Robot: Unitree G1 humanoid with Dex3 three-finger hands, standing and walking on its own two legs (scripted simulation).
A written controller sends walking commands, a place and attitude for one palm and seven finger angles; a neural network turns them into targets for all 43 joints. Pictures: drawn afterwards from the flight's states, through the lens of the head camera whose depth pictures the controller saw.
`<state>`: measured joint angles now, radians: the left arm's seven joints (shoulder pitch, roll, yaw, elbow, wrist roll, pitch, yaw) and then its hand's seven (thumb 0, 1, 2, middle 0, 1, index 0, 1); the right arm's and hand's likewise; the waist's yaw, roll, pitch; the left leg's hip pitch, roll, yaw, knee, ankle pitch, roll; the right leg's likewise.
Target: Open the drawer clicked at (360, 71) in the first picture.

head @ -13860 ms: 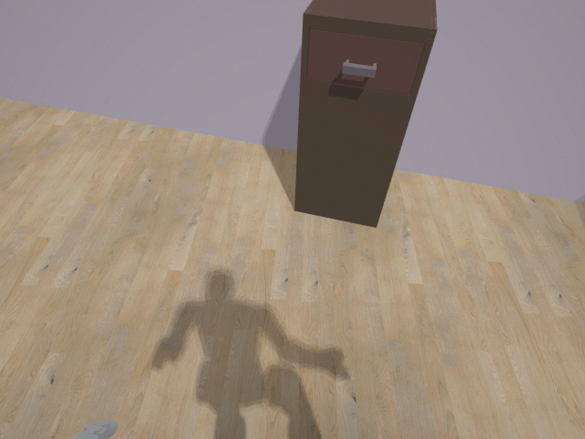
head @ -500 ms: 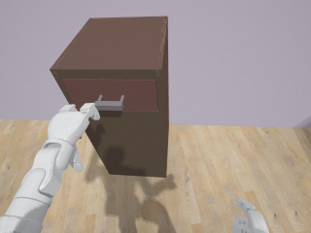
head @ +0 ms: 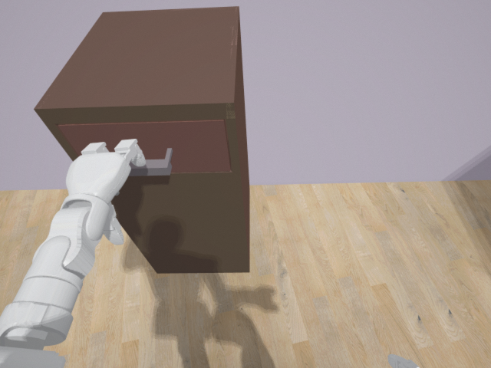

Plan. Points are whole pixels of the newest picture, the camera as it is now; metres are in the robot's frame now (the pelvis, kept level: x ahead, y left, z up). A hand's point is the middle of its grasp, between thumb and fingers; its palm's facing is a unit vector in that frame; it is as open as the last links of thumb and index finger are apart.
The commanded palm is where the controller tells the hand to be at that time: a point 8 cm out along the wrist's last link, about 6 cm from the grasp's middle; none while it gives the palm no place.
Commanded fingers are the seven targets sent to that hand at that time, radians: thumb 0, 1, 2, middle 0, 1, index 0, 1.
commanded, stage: move the hooked fingers above the handle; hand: left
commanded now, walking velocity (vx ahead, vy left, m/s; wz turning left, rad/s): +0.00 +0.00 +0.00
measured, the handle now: (148, 160) +0.52 +0.25 -0.01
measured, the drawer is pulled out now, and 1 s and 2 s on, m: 0.00 0.00 0.00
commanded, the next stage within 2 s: none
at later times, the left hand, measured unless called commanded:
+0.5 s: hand (126, 173) +0.43 +0.25 +0.06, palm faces -0.03 -0.03 -1.00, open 13.8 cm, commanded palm +0.42 +0.26 +0.12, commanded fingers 0.00 -0.50 0.30 -0.30 -1.20 -0.30 -1.20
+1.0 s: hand (134, 158) +0.48 +0.26 +0.05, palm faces -0.04 -0.05 -1.00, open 13.7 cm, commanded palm +0.45 +0.27 +0.11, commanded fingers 0.00 -0.50 0.30 -0.30 -1.20 -0.30 -1.20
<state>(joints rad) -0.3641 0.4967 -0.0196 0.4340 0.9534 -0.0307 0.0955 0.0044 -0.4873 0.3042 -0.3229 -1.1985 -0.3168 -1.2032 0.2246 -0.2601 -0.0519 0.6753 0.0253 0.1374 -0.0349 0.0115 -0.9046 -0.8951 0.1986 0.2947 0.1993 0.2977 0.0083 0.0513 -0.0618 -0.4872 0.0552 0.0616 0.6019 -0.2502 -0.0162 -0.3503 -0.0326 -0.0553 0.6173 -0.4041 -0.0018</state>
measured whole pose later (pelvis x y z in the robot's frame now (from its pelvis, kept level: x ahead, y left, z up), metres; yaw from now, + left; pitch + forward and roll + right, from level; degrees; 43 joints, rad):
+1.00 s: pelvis -0.01 +0.01 -0.02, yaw -2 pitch +17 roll -1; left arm -0.77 0.61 0.08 0.98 1.07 -0.14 0.19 0.00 -0.49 0.30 -0.34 -1.21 -0.34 -1.22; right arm 0.39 -0.27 -0.07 0.72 0.01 0.17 -0.03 0.01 -0.90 -0.89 0.20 0.29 0.20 0.30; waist -0.12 0.04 -0.13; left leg -0.75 0.09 0.07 0.75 -0.29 0.00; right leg -0.61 0.00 -0.03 0.72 -0.41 0.01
